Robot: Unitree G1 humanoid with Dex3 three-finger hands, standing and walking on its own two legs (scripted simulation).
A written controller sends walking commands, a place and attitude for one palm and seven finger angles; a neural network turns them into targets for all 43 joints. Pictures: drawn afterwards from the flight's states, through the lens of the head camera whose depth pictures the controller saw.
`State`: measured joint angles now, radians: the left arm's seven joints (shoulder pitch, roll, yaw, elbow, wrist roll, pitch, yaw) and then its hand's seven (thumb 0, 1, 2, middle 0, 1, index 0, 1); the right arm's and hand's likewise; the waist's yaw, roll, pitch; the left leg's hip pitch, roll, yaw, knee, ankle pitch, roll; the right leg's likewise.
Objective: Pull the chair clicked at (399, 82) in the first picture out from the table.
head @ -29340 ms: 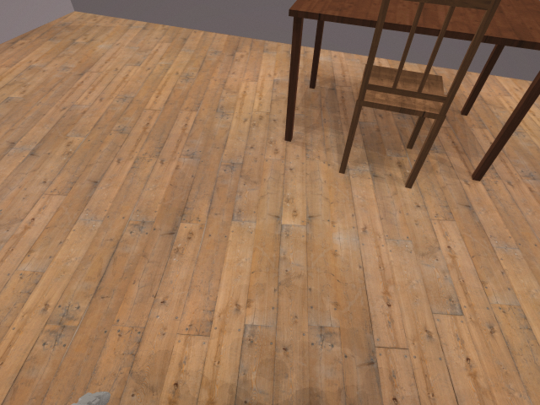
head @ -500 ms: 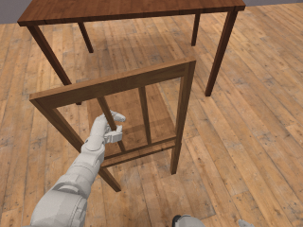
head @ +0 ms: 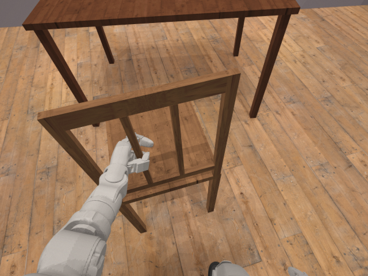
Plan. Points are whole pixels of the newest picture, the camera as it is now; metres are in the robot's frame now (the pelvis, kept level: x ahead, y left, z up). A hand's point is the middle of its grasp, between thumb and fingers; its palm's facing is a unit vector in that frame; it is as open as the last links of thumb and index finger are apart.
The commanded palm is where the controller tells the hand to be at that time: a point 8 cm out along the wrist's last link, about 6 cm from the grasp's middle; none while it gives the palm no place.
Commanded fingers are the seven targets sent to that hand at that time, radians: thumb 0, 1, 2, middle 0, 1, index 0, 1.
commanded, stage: step backward, pulling the chair out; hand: left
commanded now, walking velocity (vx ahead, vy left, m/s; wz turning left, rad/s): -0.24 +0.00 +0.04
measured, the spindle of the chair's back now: (139, 155) +0.41 +0.13 -0.04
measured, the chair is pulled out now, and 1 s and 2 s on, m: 0.50 0.50 0.50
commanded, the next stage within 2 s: stop walking, hand still on the chair in 0.18 s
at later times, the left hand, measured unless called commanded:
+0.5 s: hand (145, 162) +0.38 +0.11 -0.02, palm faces -0.04 -0.97 -0.22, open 5.3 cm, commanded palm +0.36 +0.16 +0.00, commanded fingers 0.00 0.90 0.90 -0.50 -1.45 -0.50 -1.45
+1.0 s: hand (143, 161) +0.38 +0.11 -0.02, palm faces -0.10 -0.98 -0.19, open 5.3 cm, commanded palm +0.36 +0.17 +0.00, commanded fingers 0.00 0.90 0.90 -0.50 -1.45 -0.50 -1.45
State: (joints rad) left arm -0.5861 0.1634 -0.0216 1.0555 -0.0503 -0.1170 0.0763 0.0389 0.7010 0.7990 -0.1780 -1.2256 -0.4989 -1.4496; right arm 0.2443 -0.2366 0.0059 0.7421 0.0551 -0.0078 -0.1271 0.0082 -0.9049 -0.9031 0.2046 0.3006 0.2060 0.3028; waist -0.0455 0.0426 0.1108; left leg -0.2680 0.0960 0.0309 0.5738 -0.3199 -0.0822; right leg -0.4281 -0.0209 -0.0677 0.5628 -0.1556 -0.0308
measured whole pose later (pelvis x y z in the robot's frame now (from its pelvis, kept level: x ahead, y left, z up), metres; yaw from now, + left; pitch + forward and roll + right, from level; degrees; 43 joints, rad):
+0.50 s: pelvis +0.01 +0.00 +0.00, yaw +0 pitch +1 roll +1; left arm -0.45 0.16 -0.03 0.83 -0.06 -0.05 0.11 0.05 0.72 0.77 -0.18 -1.22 -0.47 -1.45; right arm 0.25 -0.22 0.02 0.69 0.05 0.02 -0.12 0.01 -0.91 -0.90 0.20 0.30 0.20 0.30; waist -0.06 0.05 0.13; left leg -0.22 0.10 0.03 0.53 -0.32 -0.08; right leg -0.39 -0.02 -0.07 0.54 -0.16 -0.03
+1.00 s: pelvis +0.05 +0.02 +0.01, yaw +0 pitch -1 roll +0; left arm -0.32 0.11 -0.11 0.73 -0.04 -0.01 0.09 0.06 0.70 0.76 -0.17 -1.24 -0.50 -1.45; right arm 0.17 -0.23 0.01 0.64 0.04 0.08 -0.11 0.01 -0.91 -0.90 0.20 0.30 0.20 0.30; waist -0.04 0.04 0.10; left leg -0.09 0.07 0.04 0.44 -0.33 -0.06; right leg -0.27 -0.04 -0.06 0.49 -0.20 0.01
